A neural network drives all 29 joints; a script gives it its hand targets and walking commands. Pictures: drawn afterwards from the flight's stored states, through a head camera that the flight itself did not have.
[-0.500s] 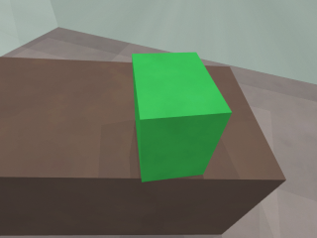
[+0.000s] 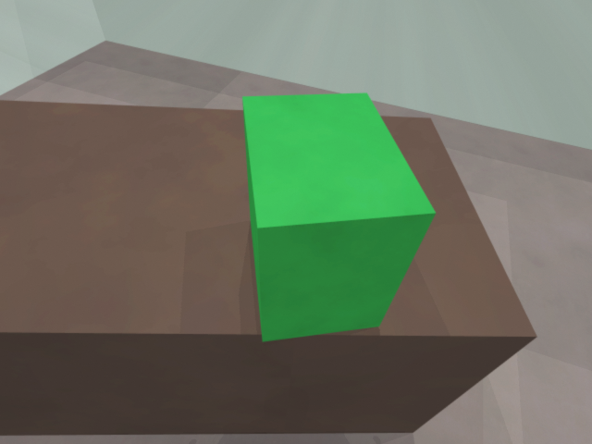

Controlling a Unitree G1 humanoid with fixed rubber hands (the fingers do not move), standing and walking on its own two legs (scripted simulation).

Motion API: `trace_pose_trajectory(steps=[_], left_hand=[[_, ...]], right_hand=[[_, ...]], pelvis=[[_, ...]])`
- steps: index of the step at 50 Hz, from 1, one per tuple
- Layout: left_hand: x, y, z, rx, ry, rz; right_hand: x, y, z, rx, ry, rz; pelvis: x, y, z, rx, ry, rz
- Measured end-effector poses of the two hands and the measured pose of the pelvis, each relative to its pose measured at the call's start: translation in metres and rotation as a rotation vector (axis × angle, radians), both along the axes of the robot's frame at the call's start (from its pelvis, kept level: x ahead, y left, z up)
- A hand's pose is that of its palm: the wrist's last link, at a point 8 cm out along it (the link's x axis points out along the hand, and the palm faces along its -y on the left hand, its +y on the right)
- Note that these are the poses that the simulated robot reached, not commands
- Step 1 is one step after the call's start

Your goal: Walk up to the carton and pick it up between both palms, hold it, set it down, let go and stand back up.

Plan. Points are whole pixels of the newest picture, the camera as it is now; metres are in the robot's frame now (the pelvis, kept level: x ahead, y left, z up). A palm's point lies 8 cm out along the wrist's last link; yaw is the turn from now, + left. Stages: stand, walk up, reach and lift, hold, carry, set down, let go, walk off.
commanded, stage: stand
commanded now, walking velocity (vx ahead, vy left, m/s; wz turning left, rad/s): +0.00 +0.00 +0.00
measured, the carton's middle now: (314, 217) +0.44 -0.02 +0.06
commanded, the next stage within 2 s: none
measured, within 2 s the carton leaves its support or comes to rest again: neither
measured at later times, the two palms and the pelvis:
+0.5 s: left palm out of the picture +0.07 +0.28 -0.13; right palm out of the picture +0.08 -0.29 -0.12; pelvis +0.01 -0.01 +0.00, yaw +0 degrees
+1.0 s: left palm out of the picture +0.07 +0.28 -0.13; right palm out of the picture +0.07 -0.29 -0.12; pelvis +0.01 -0.01 +0.00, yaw +0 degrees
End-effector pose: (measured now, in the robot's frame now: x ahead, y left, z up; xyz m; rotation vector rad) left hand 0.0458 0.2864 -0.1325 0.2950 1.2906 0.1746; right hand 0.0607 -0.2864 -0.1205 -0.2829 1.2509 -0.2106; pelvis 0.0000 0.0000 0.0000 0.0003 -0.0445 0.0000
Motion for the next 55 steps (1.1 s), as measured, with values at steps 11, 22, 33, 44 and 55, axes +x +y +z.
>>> trace_pose_trajectory(steps=[11,22,33,44,55], left_hand=[[0.017,-0.005,0.002,-0.004,-0.037,-0.003],[0.02,-0.005,0.004,0.006,-0.031,0.006],[0.024,-0.008,0.005,0.009,-0.03,-0.006],[0.026,-0.009,0.005,0.009,-0.036,-0.008],[0.027,-0.013,0.003,-0.005,-0.041,-0.002]], right_hand=[[0.014,-0.003,0.001,-0.001,-0.02,0.005],[0.016,-0.003,-0.002,0.011,-0.02,0.001],[0.012,-0.002,-0.004,0.015,-0.002,0.0],[0.01,-0.002,-0.005,0.02,-0.004,-0.003],[0.009,-0.008,-0.001,0.002,0.004,-0.005]], pelvis=[[0.006,-0.002,0.0,0.002,-0.003,-0.005],[0.01,-0.005,0.0,0.001,-0.004,0.002],[0.01,-0.008,0.001,-0.002,0.001,-0.003],[0.01,-0.009,0.0,-0.001,-0.004,-0.001],[0.009,-0.009,0.001,0.0,-0.006,0.0]])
